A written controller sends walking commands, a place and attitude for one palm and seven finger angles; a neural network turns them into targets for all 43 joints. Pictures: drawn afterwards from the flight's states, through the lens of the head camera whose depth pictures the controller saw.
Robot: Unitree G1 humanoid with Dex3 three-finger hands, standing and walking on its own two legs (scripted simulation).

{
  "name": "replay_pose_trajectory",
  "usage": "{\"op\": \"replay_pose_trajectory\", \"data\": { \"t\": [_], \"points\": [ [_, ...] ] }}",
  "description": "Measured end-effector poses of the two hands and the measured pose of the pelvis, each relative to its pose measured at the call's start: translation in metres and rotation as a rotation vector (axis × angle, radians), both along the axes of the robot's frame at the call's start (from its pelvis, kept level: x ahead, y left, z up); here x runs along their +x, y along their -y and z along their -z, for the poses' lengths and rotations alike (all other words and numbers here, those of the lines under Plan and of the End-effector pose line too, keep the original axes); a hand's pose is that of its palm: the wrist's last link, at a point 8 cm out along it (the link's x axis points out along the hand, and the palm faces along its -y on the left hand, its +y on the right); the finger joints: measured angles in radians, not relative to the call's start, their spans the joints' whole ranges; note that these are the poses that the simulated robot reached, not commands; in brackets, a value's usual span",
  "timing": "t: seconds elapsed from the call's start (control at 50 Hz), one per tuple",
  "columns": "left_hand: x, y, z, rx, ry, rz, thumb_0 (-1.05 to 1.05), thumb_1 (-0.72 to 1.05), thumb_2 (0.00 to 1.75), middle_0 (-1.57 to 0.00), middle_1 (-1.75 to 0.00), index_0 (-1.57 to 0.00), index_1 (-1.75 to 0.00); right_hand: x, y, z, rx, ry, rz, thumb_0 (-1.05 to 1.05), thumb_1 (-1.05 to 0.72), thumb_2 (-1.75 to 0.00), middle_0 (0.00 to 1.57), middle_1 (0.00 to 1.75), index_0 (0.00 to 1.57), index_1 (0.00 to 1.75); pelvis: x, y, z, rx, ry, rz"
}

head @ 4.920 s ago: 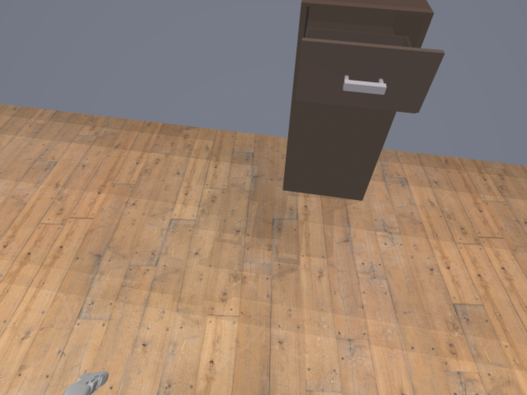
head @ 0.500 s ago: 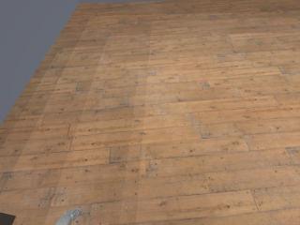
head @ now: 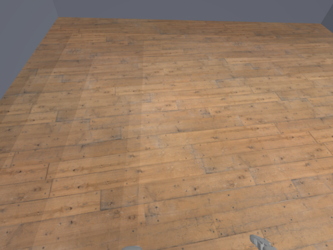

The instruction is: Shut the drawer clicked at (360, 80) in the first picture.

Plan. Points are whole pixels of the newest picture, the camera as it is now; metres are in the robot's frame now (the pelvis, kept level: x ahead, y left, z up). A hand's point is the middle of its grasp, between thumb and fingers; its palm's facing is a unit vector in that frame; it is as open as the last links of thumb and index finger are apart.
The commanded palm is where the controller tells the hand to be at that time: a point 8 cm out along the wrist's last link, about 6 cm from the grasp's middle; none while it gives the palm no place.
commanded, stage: walk to a spot facing it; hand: left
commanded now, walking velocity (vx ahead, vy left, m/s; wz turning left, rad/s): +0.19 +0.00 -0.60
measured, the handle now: out of the picture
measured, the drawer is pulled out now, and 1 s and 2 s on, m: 0.29 0.29 0.29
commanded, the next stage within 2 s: turn to face it in 0.48 s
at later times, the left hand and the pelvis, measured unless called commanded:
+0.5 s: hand (122, 200) +0.27 +0.17 -0.16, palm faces -0.33 -0.92 -0.21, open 7.4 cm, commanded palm none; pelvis +0.09 +0.02 +0.00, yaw -20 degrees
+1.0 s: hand (136, 203) +0.27 +0.13 -0.17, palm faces -0.22 -0.96 -0.15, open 7.3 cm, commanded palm none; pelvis +0.13 +0.00 -0.01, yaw -14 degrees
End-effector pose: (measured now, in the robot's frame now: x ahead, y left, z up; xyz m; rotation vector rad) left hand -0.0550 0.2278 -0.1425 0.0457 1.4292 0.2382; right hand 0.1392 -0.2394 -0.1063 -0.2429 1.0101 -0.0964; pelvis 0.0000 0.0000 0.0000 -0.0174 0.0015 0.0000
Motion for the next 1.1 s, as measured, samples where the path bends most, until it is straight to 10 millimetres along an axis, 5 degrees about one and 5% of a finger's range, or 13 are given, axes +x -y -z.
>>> {"op": "replay_pose_trajectory", "data": {
  "t": [0.06, 0.12, 0.3, 0.42, 0.6, 0.72, 0.86, 0.94, 1.1],
  "points": [
    [0.013, -0.021, 0.015, -0.023, -0.054, 0.026, 0.01, 0.91, 0.9, -0.21, -0.3, -0.2, -0.3, 0.017, -0.016, -0.003, -0.026, 0.061, 0.019, 0.01, -0.91, -0.89, 0.2, 0.3, 0.2, 0.3, 0.016, -0.017, 0.009, -0.001, 0.01, 0.053],
    [0.048, -0.04, 0.014, -0.028, -0.057, 0.097, 0.01, 0.91, 0.9, -0.2, -0.3, -0.2, -0.3, 0.008, -0.026, -0.008, -0.027, 0.048, 0.078, 0.01, -0.91, -0.89, 0.2, 0.3, 0.2, 0.3, 0.03, -0.028, 0.003, -0.011, 0.021, 0.109],
    [0.2, -0.064, -0.004, 0.021, 0.125, 0.272, 0.01, 0.91, 0.9, -0.2, -0.3, -0.19, -0.3, -0.076, -0.036, 0.0, -0.025, -0.181, 0.331, 0.0, -0.94, -0.89, 0.21, 0.3, 0.2, 0.3, 0.066, -0.041, -0.01, -0.024, 0.019, 0.209],
    [0.286, -0.033, -0.011, 0.023, 0.208, 0.413, 0.01, 0.91, 0.9, -0.2, -0.3, -0.19, -0.3, -0.132, -0.041, 0.014, 0.016, -0.326, 0.477, 0.01, -0.93, -0.89, 0.2, 0.3, 0.2, 0.3, 0.084, -0.035, -0.005, -0.006, 0.017, 0.287],
    [0.384, 0.067, -0.013, 0.014, 0.366, 0.66, 0.01, 0.91, 0.9, -0.2, -0.3, -0.19, -0.3, -0.18, -0.041, 0.054, 0.154, -0.445, 0.654, 0.01, -0.91, -0.89, 0.2, 0.3, 0.2, 0.3, 0.103, 0.003, 0.019, 0.024, 0.012, 0.407],
    [0.385, 0.096, -0.026, 0.013, 0.384, 0.667, 0.0, 0.91, 0.9, -0.2, -0.3, -0.2, -0.3, -0.148, -0.02, 0.052, 0.163, -0.386, 0.656, 0.01, -0.92, -0.89, 0.2, 0.3, 0.2, 0.3, 0.11, 0.017, 0.008, 0.021, 0.027, 0.416],
    [0.362, 0.099, -0.021, -0.04, 0.35, 0.592, 0.0, 0.91, 0.9, -0.21, -0.3, -0.2, -0.3, -0.099, -0.012, 0.044, 0.161, -0.301, 0.582, 0.01, -0.92, -0.89, 0.2, 0.3, 0.2, 0.3, 0.121, 0.02, 0.001, 0.008, 0.026, 0.351],
    [0.346, 0.077, -0.01, -0.05, 0.342, 0.483, 0.0, 0.91, 0.89, -0.21, -0.3, -0.2, -0.3, -0.074, -0.01, 0.039, 0.125, -0.311, 0.501, 0.01, -0.92, -0.89, 0.2, 0.3, 0.2, 0.3, 0.124, 0.013, 0.004, -0.002, 0.026, 0.294],
    [0.295, -0.004, 0.017, 0.008, 0.174, 0.325, 0.0, 0.91, 0.89, -0.21, -0.3, -0.2, -0.3, -0.03, -0.007, 0.026, 0.016, -0.255, 0.376, 0.01, -0.92, -0.89, 0.2, 0.3, 0.2, 0.3, 0.126, -0.012, 0.011, -0.008, 0.003, 0.21]
  ]
}}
